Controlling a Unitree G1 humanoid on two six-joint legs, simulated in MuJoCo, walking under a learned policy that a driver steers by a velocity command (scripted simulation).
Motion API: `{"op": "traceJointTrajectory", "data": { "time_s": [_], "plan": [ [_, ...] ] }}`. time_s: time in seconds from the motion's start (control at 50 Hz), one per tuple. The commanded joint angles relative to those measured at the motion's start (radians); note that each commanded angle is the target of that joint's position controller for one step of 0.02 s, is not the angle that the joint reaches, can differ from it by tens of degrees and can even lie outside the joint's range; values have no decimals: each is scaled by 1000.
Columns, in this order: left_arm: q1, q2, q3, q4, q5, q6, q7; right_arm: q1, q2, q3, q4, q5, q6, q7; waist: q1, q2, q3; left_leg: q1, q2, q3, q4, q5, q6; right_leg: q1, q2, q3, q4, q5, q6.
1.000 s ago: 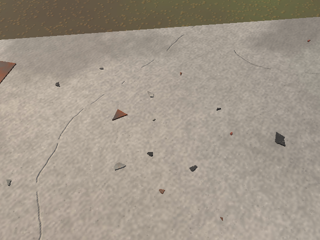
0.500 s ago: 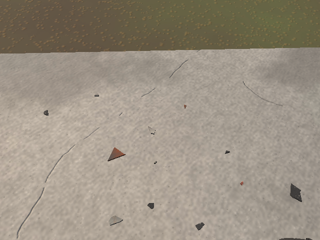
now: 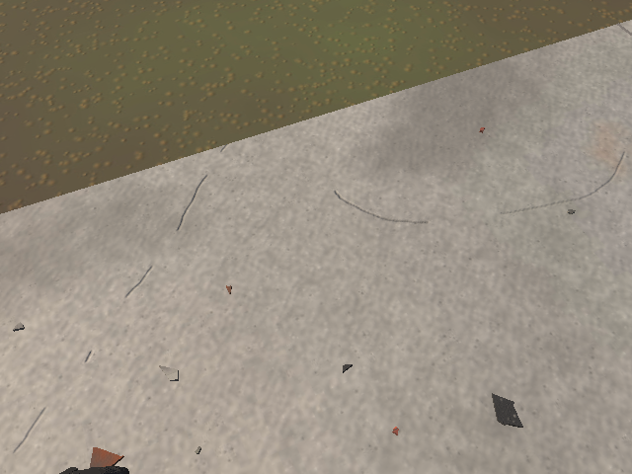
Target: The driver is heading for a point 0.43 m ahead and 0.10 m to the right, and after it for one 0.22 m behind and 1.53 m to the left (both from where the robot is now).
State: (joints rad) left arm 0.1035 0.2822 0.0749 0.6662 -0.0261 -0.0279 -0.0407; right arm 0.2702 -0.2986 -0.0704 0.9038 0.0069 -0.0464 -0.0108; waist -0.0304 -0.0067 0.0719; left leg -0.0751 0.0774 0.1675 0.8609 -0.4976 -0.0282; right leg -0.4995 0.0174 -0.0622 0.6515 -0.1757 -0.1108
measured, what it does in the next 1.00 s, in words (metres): walks ahead: left foot, then right foot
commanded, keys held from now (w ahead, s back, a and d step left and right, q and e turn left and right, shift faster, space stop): w+e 0.40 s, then q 0.60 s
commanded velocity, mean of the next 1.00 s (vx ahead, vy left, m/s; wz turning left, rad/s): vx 0.31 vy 0.00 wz -0.13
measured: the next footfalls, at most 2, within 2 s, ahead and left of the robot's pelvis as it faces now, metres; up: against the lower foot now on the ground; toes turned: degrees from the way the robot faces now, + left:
left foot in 0.44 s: +0.44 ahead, +0.10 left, +0.00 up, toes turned -18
right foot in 0.86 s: +0.44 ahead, -0.14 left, +0.00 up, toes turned -3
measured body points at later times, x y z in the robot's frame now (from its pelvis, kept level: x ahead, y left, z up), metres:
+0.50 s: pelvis +0.29 +0.02 +0.01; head +0.31 +0.02 +0.46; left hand +0.42 +0.29 -0.10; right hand +0.42 -0.28 -0.07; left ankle +0.41 +0.11 -0.72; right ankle +0.12 -0.07 -0.67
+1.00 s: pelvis +0.39 -0.01 +0.03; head +0.42 -0.03 +0.48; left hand +0.58 +0.24 -0.05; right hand +0.48 -0.32 -0.09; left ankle +0.38 +0.12 -0.64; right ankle +0.40 -0.13 -0.71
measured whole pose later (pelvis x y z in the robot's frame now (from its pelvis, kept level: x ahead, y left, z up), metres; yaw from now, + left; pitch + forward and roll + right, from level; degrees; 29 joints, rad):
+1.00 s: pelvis +0.39 -0.01 +0.03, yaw -3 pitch +1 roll +0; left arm 0.13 0.26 0.05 0.66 0.02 -0.01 0.03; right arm 0.18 -0.35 -0.09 0.79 0.02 0.04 -0.02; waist -0.02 0.04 0.04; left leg -0.49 -0.05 -0.07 1.05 -0.49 -0.07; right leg -0.27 -0.01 0.00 0.44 -0.20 -0.01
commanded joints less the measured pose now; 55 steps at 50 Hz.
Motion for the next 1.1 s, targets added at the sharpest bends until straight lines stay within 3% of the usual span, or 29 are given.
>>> {"op": "traceJointTrajectory", "data": {
  "time_s": [0.02,0.04,0.06,0.1,0.16,0.2,0.26,0.32,0.38,0.42,0.44,0.46,0.48,0.5,0.54,0.58,0.6,0.64,0.7,0.78,0.82,0.84,0.86,0.88,0.9,0.92,0.96,1.02,1.1],
  "plan": [
    [317,203,62,-3,13,-27,9,-122,-130,-9,-164,39,-91,26,163,-104,-315,-756,-64,-262,550,-20,41,851,-340,780,-378,-148,-279],
    [263,177,54,-6,11,-36,9,-140,-119,-3,-173,38,-104,25,121,-43,-221,-737,-19,-258,463,69,59,712,-298,649,-372,-67,-239],
    [191,144,44,-17,10,-39,11,-134,-119,-7,-158,13,-105,18,75,7,-156,-673,15,-256,367,120,53,570,-254,544,-377,47,-208],
    [130,116,30,-44,24,-41,20,-96,-132,-19,-147,-5,-81,18,22,-21,-127,-551,42,-261,273,178,32,416,-208,455,-413,181,-191],
    [153,155,40,-38,15,-45,38,-123,-88,-10,-163,-23,-55,14,15,-12,-97,-528,25,-227,122,261,-22,309,-175,367,-440,282,-193],
    [180,171,45,-30,12,-40,51,-204,-66,1,-188,-23,-51,13,42,-28,-72,-522,3,-221,-39,394,-43,274,-138,323,-440,241,-165],
    [218,176,48,-17,8,-31,58,-301,-48,11,-218,-12,-57,23,85,-64,-57,-446,-45,-214,-246,567,-46,236,-103,305,-426,120,-116],
    [259,171,49,4,1,-26,58,-346,-74,5,-243,1,-67,32,101,-80,-57,-417,-62,-240,-326,582,-33,282,-132,370,-376,57,-100],
    [257,161,49,8,3,-17,64,-318,-113,-11,-243,3,-81,40,76,-112,-65,-377,-66,-259,-371,475,1,357,-164,457,-287,50,-82],
    [230,129,38,3,10,-9,66,-183,-139,-30,-204,-8,-92,35,4,-129,-108,-226,-72,-216,-432,468,45,374,-121,434,-157,177,-41],
    [241,73,17,-5,22,-10,65,-80,-176,-39,-192,-37,-99,33,-33,-84,-224,-31,32,-290,-402,556,100,333,-65,368,50,190,2],
    [379,21,0,-10,16,-16,70,17,-256,-56,-175,-62,-93,31,4,160,-374,307,238,-630,-391,681,260,59,68,259,383,-85,89],
    [454,58,0,10,6,-21,72,77,-226,-56,-129,-28,-81,46,7,335,-408,377,337,-929,-498,630,362,-122,110,251,593,-471,129],
    [386,133,16,19,0,-18,72,21,-147,-32,-149,-2,-75,51,-5,196,-295,288,302,-848,-505,583,333,-181,62,293,681,-437,136],
    [211,150,20,-17,34,-6,74,-110,-79,0,-174,-7,-55,52,12,63,-154,49,206,-580,-502,787,281,-152,-20,193,610,-333,148],
    [181,104,13,-35,48,-3,74,-139,-56,13,-162,-13,-49,48,49,86,-135,-78,128,-472,-511,968,249,-30,-66,170,421,-279,153],
    [187,68,2,-36,45,-3,74,-138,-73,9,-152,-15,-45,45,59,116,-147,-101,100,-432,-511,1043,247,20,-55,145,323,-267,163],
    [174,48,-7,-40,37,-2,81,-122,-149,-16,-142,-12,-31,33,55,144,-187,-106,99,-419,-508,1102,264,89,-25,118,189,-232,180],
    [134,81,1,-41,26,16,90,-111,-193,-36,-144,11,-1,17,39,134,-217,-120,107,-454,-523,914,258,146,2,126,94,-124,182],
    [46,83,5,-69,24,28,86,-112,-174,-37,-145,24,34,3,23,144,-155,-167,81,-535,-527,554,231,176,21,148,-31,-102,168],
    [71,82,10,-61,22,12,78,-137,-160,-35,-154,28,48,-7,55,145,-137,-183,49,-567,-484,492,197,257,24,141,-204,-9,149],
    [91,100,17,-55,24,2,77,-130,-140,-29,-158,29,54,-13,64,131,-140,-213,18,-565,-444,438,160,334,-13,151,-292,72,126],
    [121,156,29,-60,41,-1,83,-103,-94,-14,-168,15,55,-15,54,36,-186,-291,-27,-515,-319,273,110,448,-173,260,-298,157,67],
    [89,223,44,-67,63,11,84,-45,-49,-3,-185,11,49,-13,0,-213,-178,-458,-173,-330,-139,-40,50,492,-358,463,-319,360,-72],
    [100,178,38,-66,72,10,79,-41,-123,-23,-179,5,44,-13,31,-233,-187,-506,-145,-270,99,-170,3,460,-443,546,-331,442,-173],
    [73,129,22,-74,65,6,77,-24,-173,-43,-165,12,49,-12,21,-159,-172,-516,-116,-286,224,-129,-18,439,-404,475,-321,452,-166],
    [-2,101,13,-78,42,2,75,-4,-164,-53,-143,14,79,-21,-2,-114,-135,-533,-89,-275,296,-24,-57,409,-308,314,-302,418,-97],
    [10,124,21,-54,45,11,80,-62,-101,-35,-189,19,94,-12,20,-139,-115,-518,-76,-215,225,69,-89,386,-268,205,-319,446,-104],
    [20,161,38,-38,40,25,86,-123,-80,-19,-247,16,94,12,50,-163,-160,-408,-47,-170,17,114,-78,406,-294,145,-312,438,-116]
  ]
}}
Keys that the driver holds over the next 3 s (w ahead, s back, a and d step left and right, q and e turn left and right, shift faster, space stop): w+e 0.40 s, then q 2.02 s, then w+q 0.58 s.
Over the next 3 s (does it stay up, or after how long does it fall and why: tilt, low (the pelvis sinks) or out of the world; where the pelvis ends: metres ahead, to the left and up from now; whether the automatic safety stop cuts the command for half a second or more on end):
stays up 0.46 0.17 0.02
